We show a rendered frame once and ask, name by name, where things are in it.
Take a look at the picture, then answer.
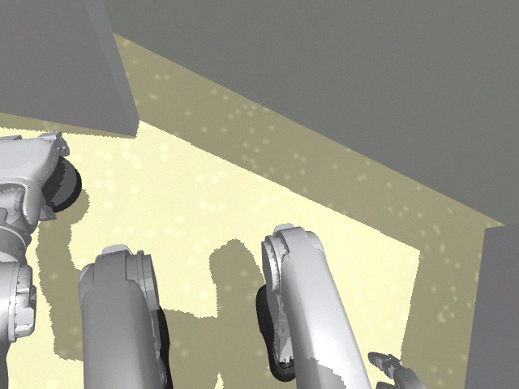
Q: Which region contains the left robot hand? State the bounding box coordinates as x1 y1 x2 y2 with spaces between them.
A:
0 131 70 221

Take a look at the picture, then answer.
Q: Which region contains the tin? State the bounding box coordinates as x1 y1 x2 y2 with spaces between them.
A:
41 156 82 213

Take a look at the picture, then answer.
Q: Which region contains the left robot arm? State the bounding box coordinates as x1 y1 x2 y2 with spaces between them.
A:
0 177 43 389

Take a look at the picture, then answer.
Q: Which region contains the right robot hand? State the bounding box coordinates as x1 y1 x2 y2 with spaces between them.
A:
368 352 427 389

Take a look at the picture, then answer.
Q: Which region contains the left robot foot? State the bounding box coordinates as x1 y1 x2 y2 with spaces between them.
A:
157 307 174 389

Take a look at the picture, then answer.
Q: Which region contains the right robot foot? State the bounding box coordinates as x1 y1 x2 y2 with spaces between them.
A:
255 285 295 382

